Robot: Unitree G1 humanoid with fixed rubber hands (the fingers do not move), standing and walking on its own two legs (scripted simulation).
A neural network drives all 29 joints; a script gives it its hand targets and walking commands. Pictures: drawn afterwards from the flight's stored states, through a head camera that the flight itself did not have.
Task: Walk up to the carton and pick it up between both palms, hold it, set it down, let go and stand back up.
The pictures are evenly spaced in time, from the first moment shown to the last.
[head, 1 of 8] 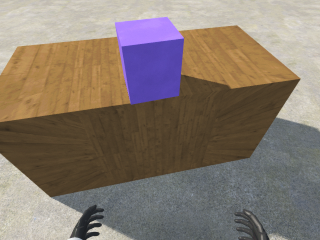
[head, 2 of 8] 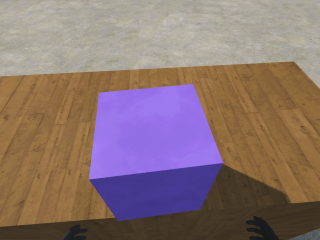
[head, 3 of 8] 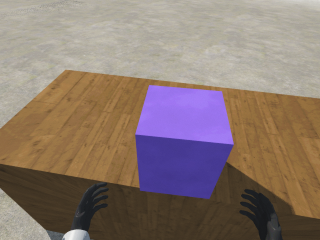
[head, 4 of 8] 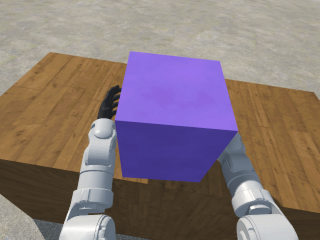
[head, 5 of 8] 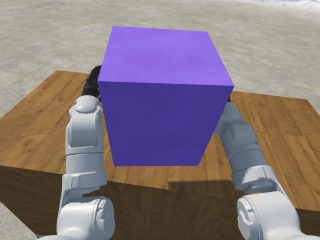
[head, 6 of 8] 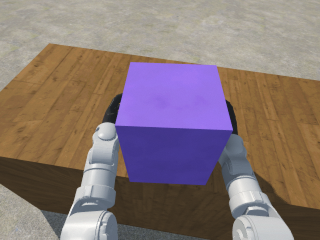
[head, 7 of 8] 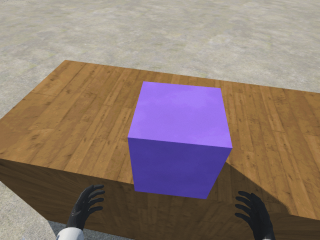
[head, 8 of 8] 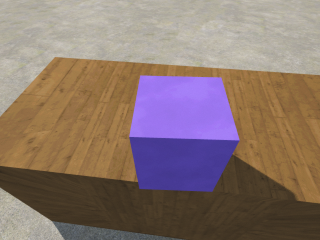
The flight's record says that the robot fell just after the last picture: no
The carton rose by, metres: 0.17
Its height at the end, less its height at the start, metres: +0.00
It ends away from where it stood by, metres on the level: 0.02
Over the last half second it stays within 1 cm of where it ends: yes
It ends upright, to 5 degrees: yes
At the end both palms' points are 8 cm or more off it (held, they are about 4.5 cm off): yes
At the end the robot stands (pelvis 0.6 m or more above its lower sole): yes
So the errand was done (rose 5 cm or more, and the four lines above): yes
